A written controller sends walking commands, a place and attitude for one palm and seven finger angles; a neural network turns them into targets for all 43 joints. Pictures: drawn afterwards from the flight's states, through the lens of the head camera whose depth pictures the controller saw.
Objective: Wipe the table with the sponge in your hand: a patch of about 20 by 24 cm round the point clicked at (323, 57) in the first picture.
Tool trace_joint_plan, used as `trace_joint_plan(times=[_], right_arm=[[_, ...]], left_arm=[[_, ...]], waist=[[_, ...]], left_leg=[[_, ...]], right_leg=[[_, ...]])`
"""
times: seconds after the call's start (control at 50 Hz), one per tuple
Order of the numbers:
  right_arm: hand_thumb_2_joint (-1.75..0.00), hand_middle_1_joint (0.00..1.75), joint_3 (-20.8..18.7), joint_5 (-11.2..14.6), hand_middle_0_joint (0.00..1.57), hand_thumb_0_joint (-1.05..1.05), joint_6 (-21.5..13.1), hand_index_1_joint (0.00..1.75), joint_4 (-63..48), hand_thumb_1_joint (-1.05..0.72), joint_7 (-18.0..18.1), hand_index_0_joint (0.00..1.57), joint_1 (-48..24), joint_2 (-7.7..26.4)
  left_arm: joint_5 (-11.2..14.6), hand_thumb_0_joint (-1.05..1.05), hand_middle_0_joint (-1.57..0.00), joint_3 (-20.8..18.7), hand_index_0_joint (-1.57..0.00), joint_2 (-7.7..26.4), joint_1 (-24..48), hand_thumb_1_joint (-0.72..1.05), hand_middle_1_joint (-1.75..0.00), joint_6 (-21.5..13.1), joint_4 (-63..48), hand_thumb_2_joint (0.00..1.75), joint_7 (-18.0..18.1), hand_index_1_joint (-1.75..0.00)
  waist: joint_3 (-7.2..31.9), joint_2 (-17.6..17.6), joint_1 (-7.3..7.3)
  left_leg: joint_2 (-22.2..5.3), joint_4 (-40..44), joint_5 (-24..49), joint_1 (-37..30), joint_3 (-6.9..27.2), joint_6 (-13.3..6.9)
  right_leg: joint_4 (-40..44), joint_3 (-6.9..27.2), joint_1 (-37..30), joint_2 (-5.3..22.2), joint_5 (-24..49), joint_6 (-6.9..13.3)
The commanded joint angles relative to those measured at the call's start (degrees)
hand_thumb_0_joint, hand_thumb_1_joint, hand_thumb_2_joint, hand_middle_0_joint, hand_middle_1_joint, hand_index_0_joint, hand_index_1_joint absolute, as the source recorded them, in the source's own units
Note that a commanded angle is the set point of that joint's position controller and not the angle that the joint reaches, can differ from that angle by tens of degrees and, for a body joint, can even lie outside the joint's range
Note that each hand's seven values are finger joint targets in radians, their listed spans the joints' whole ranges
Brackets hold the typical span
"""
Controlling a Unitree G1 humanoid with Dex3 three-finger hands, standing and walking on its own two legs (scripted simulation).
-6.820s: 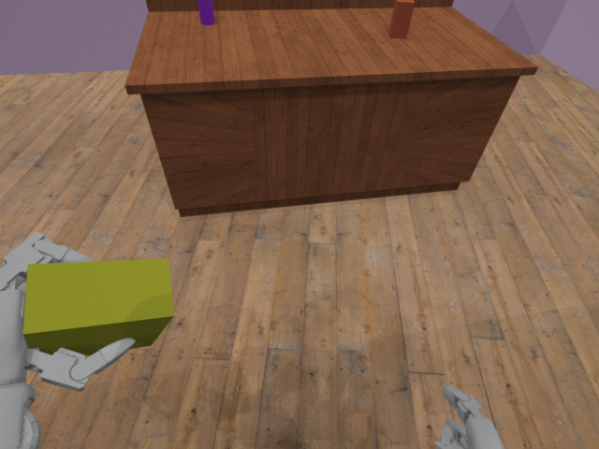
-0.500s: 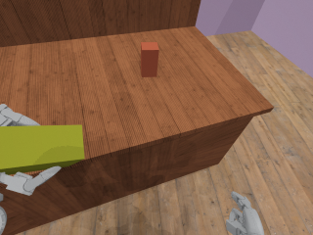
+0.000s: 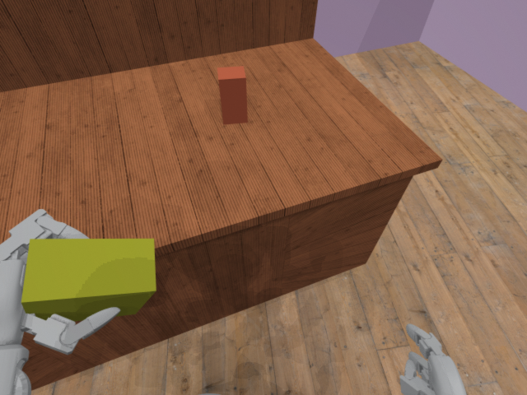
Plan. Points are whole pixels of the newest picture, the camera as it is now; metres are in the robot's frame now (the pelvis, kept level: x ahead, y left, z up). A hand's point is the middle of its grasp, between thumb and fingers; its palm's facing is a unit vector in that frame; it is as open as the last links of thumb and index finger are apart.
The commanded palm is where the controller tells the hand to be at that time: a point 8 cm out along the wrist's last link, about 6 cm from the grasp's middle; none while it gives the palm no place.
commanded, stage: come to a stop and stand still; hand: left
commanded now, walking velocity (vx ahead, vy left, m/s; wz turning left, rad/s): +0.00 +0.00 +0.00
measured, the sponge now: (109, 281) +0.22 +0.20 +0.12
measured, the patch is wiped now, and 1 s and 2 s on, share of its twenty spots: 0.00 0.00 0.00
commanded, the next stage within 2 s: look again from close up in 1.10 s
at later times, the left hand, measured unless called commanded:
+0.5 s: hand (9, 269) +0.22 +0.30 +0.15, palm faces +0.38 -0.84 -0.39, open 10.3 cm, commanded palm +0.16 +0.33 +0.18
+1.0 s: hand (30, 244) +0.25 +0.29 +0.15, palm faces +0.38 -0.85 -0.37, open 10.3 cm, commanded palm +0.19 +0.32 +0.18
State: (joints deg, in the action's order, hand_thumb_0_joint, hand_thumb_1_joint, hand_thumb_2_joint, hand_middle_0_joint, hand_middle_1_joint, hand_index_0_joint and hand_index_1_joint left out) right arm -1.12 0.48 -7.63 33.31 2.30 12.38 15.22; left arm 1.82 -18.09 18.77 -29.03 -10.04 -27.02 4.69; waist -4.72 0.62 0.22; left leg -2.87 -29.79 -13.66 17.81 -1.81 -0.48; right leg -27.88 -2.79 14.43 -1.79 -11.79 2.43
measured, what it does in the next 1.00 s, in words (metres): shifts its weight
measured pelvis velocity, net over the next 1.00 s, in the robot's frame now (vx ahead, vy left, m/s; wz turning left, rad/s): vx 0.04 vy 0.04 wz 0.03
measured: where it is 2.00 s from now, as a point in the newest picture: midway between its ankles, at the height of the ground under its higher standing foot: outside the picture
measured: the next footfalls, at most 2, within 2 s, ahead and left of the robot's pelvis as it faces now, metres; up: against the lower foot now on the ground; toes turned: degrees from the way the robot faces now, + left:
none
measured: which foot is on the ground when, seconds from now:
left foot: down 0.00-1.00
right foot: down 0.00-1.00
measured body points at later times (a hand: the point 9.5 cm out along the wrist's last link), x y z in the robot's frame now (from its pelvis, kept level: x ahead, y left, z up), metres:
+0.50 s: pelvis +0.01 +0.04 +0.01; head +0.02 +0.07 +0.46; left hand +0.19 +0.34 +0.17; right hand +0.19 -0.15 -0.07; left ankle +0.07 +0.13 -0.74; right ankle +0.04 -0.09 -0.74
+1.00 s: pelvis +0.04 +0.04 +0.01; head +0.05 +0.05 +0.46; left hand +0.22 +0.34 +0.17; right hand +0.24 -0.18 -0.05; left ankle +0.07 +0.13 -0.74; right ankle +0.04 -0.09 -0.74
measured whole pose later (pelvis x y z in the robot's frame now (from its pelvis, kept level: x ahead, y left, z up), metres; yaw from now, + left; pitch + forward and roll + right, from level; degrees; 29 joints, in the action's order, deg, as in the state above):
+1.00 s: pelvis +0.04 +0.04 +0.01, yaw +1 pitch +0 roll -1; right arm 1.5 0.0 -6.1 33.2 2.7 9.7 12.0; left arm 2.8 -18.5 20.7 -25.7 -10.1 -23.7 5.4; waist -1.1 -0.7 1.7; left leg 1.9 -22.0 -8.8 13.1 2.9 -1.8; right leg -17.5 0.7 7.7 -1.4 -9.9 -0.2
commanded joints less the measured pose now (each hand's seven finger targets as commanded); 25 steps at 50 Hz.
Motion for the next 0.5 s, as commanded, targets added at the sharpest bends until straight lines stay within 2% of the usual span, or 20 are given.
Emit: trace_joint_plan(times=[0.0, 0.02, 0.06, 0.08, 0.12, 0.16, 0.2, 0.22, 0.26, 0.28, 0.3, 0.34, 0.36, 0.38, 0.44, 0.48], right_arm=[[-0.90, 0.30, 0.0, -0.8, 0.20, 0.00, -3.4, 0.30, -8.9, -0.90, 1.4, 0.20, -6.4, 2.4], [-0.90, 0.30, -0.2, -0.9, 0.20, 0.00, -3.5, 0.30, -8.6, -0.90, 1.7, 0.20, -6.1, 2.7], [-0.90, 0.30, -0.4, -0.9, 0.20, 0.00, -3.6, 0.30, -8.2, -0.90, 2.1, 0.20, -5.9, 3.5], [-0.90, 0.30, -0.3, -0.8, 0.20, 0.00, -3.7, 0.30, -8.2, -0.90, 2.1, 0.20, -5.5, 3.2], [-0.90, 0.30, -0.4, -0.8, 0.20, 0.00, -4.4, 0.30, -8.4, -0.90, 1.9, 0.20, -5.5, 3.8], [-0.90, 0.30, -0.3, -1.0, 0.20, 0.00, -5.1, 0.30, -9.0, -0.90, 1.5, 0.20, -5.5, 4.0], [-0.90, 0.30, 0.0, -1.0, 0.20, 0.00, -5.7, 0.30, -8.8, -0.90, 0.9, 0.20, -5.5, 3.9], [-0.90, 0.30, 0.0, -1.0, 0.20, 0.00, -6.0, 0.30, -9.0, -0.90, 0.5, 0.20, -5.6, 3.8], [-0.90, 0.30, 0.1, -1.2, 0.20, 0.00, -6.2, 0.30, -9.3, -0.90, 0.1, 0.20, -5.7, 3.6], [-0.90, 0.30, 0.4, -1.2, 0.20, 0.00, -6.0, 0.30, -9.2, -0.90, -0.1, 0.20, -5.7, 3.1], [-0.90, 0.30, 0.4, -1.3, 0.20, 0.00, -5.7, 0.30, -9.1, -0.90, -0.1, 0.20, -5.7, 3.0], [-0.90, 0.30, 0.4, -1.4, 0.20, 0.00, -5.2, 0.30, -8.8, -0.90, -0.1, 0.20, -5.3, 2.9], [-0.90, 0.30, 0.4, -1.8, 0.20, 0.00, -5.2, 0.30, -8.9, -0.90, -0.2, 0.20, -5.7, 3.1], [-0.90, 0.30, 0.7, -1.7, 0.20, 0.00, -5.1, 0.30, -8.5, -0.90, -0.1, 0.20, -5.7, 2.7], [-0.90, 0.30, 0.7, -1.7, 0.20, 0.00, -4.9, 0.30, -8.1, -0.90, 0.1, 0.20, -5.6, 2.8], [-0.90, 0.30, 0.9, -1.8, 0.20, 0.00, -5.3, 0.30, -7.9, -0.90, 0.3, 0.20, -6.2, 2.8]], left_arm=[[0.4, 0.00, -1.20, -11.9, -1.20, 14.9, 9.9, 0.10, -1.60, -4.1, -12.1, 1.30, 3.3, -1.60], [0.4, 0.00, -1.20, -11.2, -1.20, 14.4, 11.9, 0.10, -1.60, -4.2, -12.3, 1.30, 3.5, -1.60], [0.4, 0.00, -1.20, -10.7, -1.20, 15.1, 16.6, 0.10, -1.60, -4.5, -13.1, 1.30, 4.0, -1.60], [0.3, 0.00, -1.20, -9.4, -1.20, 13.6, 16.8, 0.10, -1.60, -4.6, -11.7, 1.30, 3.7, -1.60], [-0.2, 0.00, -1.20, -8.1, -1.20, 13.2, 18.5, 0.10, -1.60, -5.2, -12.1, 1.30, 3.4, -1.60], [-0.5, 0.00, -1.20, -5.7, -1.20, 11.6, 18.3, 0.10, -1.60, -5.7, -13.2, 1.30, 2.8, -1.60], [-0.9, 0.00, -1.20, -4.7, -1.20, 10.6, 16.1, 0.10, -1.60, -6.1, -13.8, 1.30, 2.6, -1.60], [-1.1, 0.00, -1.20, -4.7, -1.20, 10.4, 14.6, 0.10, -1.60, -6.2, -13.2, 1.30, 2.6, -1.60], [-1.1, 0.00, -1.20, -6.2, -1.20, 10.9, 10.8, 0.10, -1.60, -5.9, -10.5, 1.30, 2.5, -1.60], [-1.0, 0.00, -1.20, -5.4, -1.20, 10.0, 10.2, 0.10, -1.60, -5.9, -10.1, 1.30, 2.3, -1.60], [-1.0, 0.00, -1.20, -6.5, -1.20, 10.9, 9.5, 0.10, -1.60, -5.8, -9.1, 1.30, 2.3, -1.60], [-0.7, 0.00, -1.20, -7.4, -1.20, 11.0, 8.6, 0.10, -1.60, -5.7, -7.5, 1.30, 2.1, -1.60], [-0.6, 0.00, -1.20, -8.6, -1.20, 12.2, 8.6, 0.10, -1.60, -5.7, -7.9, 1.30, 2.0, -1.60], [-0.4, 0.00, -1.20, -7.5, -1.20, 11.2, 9.6, 0.10, -1.60, -5.8, -7.9, 1.30, 1.8, -1.60], [-0.6, 0.00, -1.20, -7.1, -1.20, 11.2, 13.1, 0.10, -1.60, -5.9, -8.7, 1.30, 1.7, -1.60], [-0.9, 0.00, -1.20, -6.2, -1.20, 11.2, 16.0, 0.10, -1.60, -6.1, -11.3, 1.30, 1.7, -1.60]], waist=[[7.2, -4.8, 1.23], [7.4, -1.5, 1.10], [6.0, 2.2, 0.95], [5.7, 3.7, 0.97], [4.6, 4.4, 1.20], [3.7, 7.6, 1.11], [5.7, 10.6, 1.47], [6.7, 10.2, 1.76], [7.4, 9.2, 1.97], [7.5, 7.8, 2.03], [7.4, 6.3, 2.10], [7.1, 2.0, 1.95], [7.1, 2.5, 1.74], [7.0, 2.3, 1.61], [7.8, 2.5, 1.57], [9.1, 4.6, 1.52]], left_leg=[[2.7, -0.8, -1.5, -6.7, 1.4, -0.3], [2.8, 0.5, -1.9, -8.1, 1.8, -0.5], [2.4, 4.1, -4.5, -7.3, 3.8, -0.5], [2.4, 5.9, -5.0, -7.3, 4.0, -0.6], [2.1, 8.2, -8.9, -5.3, 5.4, -1.0], [2.0, 11.4, -11.4, -4.5, 6.5, -1.0], [0.0, 16.3, -14.3, -1.1, 9.6, -1.5], [-1.0, 17.4, -14.1, 0.0, 10.9, -1.9], [-1.0, 18.3, -13.1, 0.7, 10.5, -1.7], [-1.2, 18.3, -13.2, 1.4, 10.9, -1.6], [-1.0, 18.1, -13.6, 1.9, 10.8, -1.5], [0.1, 16.3, -12.2, 1.0, 9.2, -1.0], [0.6, 16.3, -10.9, -0.5, 8.3, -0.5], [0.6, 16.5, -11.1, -0.5, 8.9, -0.4], [0.4, 17.6, -13.3, -1.2, 9.3, -0.5], [0.1, 18.1, -12.0, -2.6, 9.8, -0.7]], right_leg=[[15.8, 12.5, 6.5, 9.5, -20.1, 0.4], [15.6, 12.5, 6.5, 8.8, -19.9, 0.2], [14.7, 10.6, 5.3, 7.1, -20.5, -0.4], [14.2, 9.8, 4.3, 5.2, -19.6, -1.0], [14.7, 8.9, 2.2, 4.1, -19.9, -1.5], [13.8, 7.5, 1.3, 2.7, -19.3, -1.6], [9.0, 4.6, -4.9, 0.2, -11.8, -2.1], [6.9, 4.1, -7.5, -0.3, -7.9, -2.2], [6.2, 3.7, -9.0, -0.7, -5.4, -2.2], [6.2, 3.6, -9.6, -0.6, -5.0, -2.2], [7.1, 4.2, -9.4, -0.5, -5.2, -2.3], [10.2, 5.1, -8.1, 0.1, -5.6, -2.2], [10.9, 4.9, -6.6, -0.2, -6.3, -2.0], [11.1, 4.9, -6.3, 0.0, -6.4, -2.1], [11.2, 5.0, -6.8, -0.4, -6.3, -2.4], [9.6, 4.4, -7.5, -0.8, -3.9, -2.5]])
